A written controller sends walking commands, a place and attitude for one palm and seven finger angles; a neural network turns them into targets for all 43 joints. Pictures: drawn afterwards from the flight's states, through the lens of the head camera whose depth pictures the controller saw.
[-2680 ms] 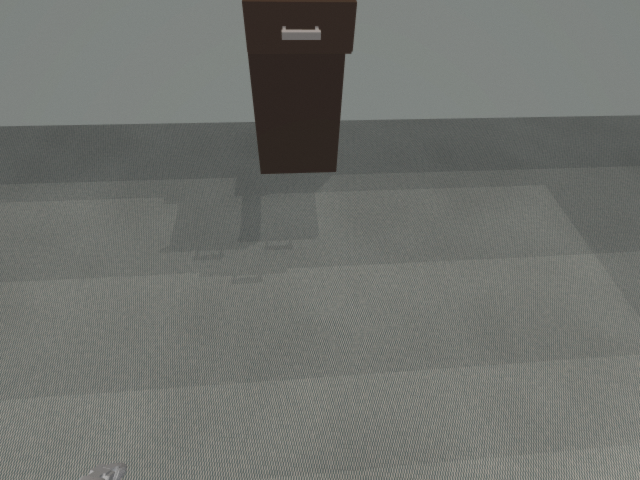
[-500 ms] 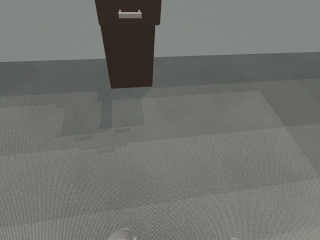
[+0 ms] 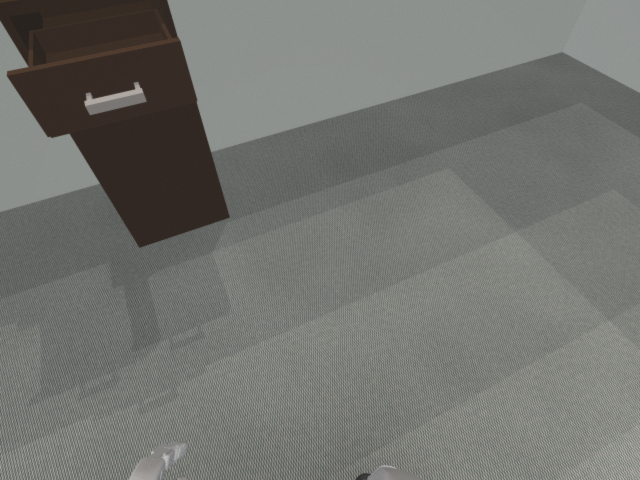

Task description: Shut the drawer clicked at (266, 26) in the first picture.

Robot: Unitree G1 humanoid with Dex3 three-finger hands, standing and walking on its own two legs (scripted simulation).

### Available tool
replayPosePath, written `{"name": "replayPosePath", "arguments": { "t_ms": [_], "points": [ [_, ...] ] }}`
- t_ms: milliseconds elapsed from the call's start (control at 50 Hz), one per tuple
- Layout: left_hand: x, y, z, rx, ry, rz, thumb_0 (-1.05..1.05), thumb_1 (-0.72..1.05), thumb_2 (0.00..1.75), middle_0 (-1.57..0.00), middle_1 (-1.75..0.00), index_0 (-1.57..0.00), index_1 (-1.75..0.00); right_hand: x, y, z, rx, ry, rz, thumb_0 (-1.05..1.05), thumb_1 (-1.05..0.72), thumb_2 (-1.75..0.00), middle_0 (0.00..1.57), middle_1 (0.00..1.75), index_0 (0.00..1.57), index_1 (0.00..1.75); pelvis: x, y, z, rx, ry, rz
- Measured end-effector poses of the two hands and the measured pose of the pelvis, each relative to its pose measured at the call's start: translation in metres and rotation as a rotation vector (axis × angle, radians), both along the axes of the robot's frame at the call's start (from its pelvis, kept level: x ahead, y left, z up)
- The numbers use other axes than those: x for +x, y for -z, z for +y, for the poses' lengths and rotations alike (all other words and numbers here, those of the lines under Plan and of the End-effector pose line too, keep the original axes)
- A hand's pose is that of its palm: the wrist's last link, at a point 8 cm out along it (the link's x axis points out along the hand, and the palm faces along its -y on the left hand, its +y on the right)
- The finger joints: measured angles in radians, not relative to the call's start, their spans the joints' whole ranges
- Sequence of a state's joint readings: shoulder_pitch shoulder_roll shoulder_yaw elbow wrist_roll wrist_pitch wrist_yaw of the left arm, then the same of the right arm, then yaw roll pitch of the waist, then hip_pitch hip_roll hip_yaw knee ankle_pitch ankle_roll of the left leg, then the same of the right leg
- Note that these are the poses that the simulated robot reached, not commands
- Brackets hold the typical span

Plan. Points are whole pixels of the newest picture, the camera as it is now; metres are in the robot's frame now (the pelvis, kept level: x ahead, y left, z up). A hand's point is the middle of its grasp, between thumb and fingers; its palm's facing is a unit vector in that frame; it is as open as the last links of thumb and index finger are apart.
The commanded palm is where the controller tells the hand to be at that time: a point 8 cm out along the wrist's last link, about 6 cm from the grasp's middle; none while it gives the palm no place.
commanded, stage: walk to a spot facing it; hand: left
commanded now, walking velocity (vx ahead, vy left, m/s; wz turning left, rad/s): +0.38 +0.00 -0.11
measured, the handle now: (115, 96) +0.83 +0.43 +0.04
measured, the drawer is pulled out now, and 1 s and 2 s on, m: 0.30 0.30 0.30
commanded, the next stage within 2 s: turn to face it in 0.64 s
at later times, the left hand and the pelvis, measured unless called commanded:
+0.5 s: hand out of the picture +0.14 +0.20 -0.18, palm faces +0.07 -0.99 -0.12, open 7.4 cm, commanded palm none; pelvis +0.21 +0.04 +0.00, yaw -1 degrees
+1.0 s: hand (241, 269) +0.51 +0.16 -0.15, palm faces -0.11 -0.97 -0.22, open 7.4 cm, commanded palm none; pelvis +0.38 -0.01 +0.00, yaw -4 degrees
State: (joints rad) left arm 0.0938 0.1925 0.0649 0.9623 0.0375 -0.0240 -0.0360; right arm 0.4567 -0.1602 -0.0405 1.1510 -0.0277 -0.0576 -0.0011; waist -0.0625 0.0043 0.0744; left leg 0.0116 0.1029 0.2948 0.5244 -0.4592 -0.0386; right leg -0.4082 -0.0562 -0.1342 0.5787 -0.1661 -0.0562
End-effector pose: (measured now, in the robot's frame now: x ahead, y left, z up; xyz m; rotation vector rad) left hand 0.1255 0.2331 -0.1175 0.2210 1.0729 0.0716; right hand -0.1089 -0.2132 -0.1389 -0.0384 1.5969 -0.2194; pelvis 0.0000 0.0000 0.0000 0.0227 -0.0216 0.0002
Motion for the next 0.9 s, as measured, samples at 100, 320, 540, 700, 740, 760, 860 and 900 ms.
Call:
{"name": "replayPosePath", "arguments": {
  "t_ms": [100, 320, 540, 700, 740, 760, 860, 900],
  "points": [
    [0.023, 0.004, -0.019, -0.018, -0.027, 0.01, 0.0, 0.91, 0.9, -0.2, -0.3, -0.19, -0.3, 0.051, 0.0, -0.01, 0.013, 0.007, 0.005, 0.01, -0.91, -0.9, 0.2, 0.3, 0.2, 0.29, 0.04, -0.003, -0.013, -0.017, 0.005, -0.014],
    [0.0, 0.007, 0.0, -0.019, -0.146, 0.248, 0.0, 0.94, 0.9, -0.2, -0.3, -0.2, -0.3, 0.269, -0.023, -0.026, -0.06, -0.107, -0.33, 0.02, -0.94, -0.9, 0.2, 0.3, 0.2, 0.29, 0.128, -0.019, -0.004, -0.049, 0.003, 0.006],
    [0.037, 0.033, 0.027, -0.095, -0.175, 0.435, 0.01, 0.91, 0.9, -0.2, -0.3, -0.19, -0.3, 0.413, -0.033, 0.014, -0.128, -0.174, -0.498, 0.01, -0.92, -0.9, 0.2, 0.3, 0.2, 0.29, 0.224, -0.005, 0.041, -0.047, 0.039, -0.021],
    [0.17, 0.014, 0.037, -0.073, -0.091, 0.29, 0.01, 0.91, 0.9, -0.2, -0.3, -0.19, -0.3, 0.391, -0.031, 0.027, -0.112, -0.033, -0.332, 0.0, -0.95, -0.9, 0.21, 0.3, 0.21, 0.3, 0.281, -0.021, 0.046, -0.023, 0.105, -0.005],
    [0.204, 0.01, 0.035, -0.059, -0.064, 0.262, 0.01, 0.92, 0.9, -0.2, -0.3, -0.19, -0.3, 0.382, -0.027, 0.029, -0.096, 0.003, -0.282, 0.0, -0.94, -0.9, 0.21, 0.3, 0.21, 0.3, 0.295, -0.022, 0.043, -0.018, 0.124, -0.001],
    [0.22, 0.008, 0.035, -0.048, -0.049, 0.251, 0.01, 0.92, 0.9, -0.2, -0.3, -0.19, -0.3, 0.379, -0.026, 0.03, -0.087, 0.022, -0.257, 0.0, -0.94, -0.9, 0.21, 0.3, 0.21, 0.29, 0.302, -0.022, 0.041, -0.016, 0.133, 0.0],
    [0.305, 0.004, 0.018, 0.008, 0.047, 0.181, 0.01, 0.93, 0.9, -0.19, -0.3, -0.19, -0.3, 0.362, -0.014, 0.035, -0.027, 0.103, -0.127, 0.0, -0.92, -0.9, 0.2, 0.3, 0.2, 0.29, 0.336, -0.016, 0.022, -0.009, 0.144, 0.004],
    [0.337, 0.005, 0.005, 0.023, 0.072, 0.137, 0.01, 0.92, 0.9, -0.19, -0.3, -0.19, -0.3, 0.358, -0.006, 0.034, 0.005, 0.124, -0.067, 0.0, -0.92, -0.9, 0.2, 0.3, 0.2, 0.29, 0.352, -0.01, 0.01, -0.002, 0.13, 0.004]
  ]
}}
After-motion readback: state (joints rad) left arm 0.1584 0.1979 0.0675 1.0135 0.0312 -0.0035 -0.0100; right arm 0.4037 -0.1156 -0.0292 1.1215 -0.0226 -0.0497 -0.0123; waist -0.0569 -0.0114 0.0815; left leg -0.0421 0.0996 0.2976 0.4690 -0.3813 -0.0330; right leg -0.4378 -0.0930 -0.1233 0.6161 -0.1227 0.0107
